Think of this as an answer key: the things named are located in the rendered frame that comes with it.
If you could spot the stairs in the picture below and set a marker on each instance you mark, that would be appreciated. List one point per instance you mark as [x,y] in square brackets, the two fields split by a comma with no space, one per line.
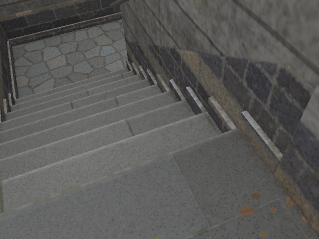
[60,138]

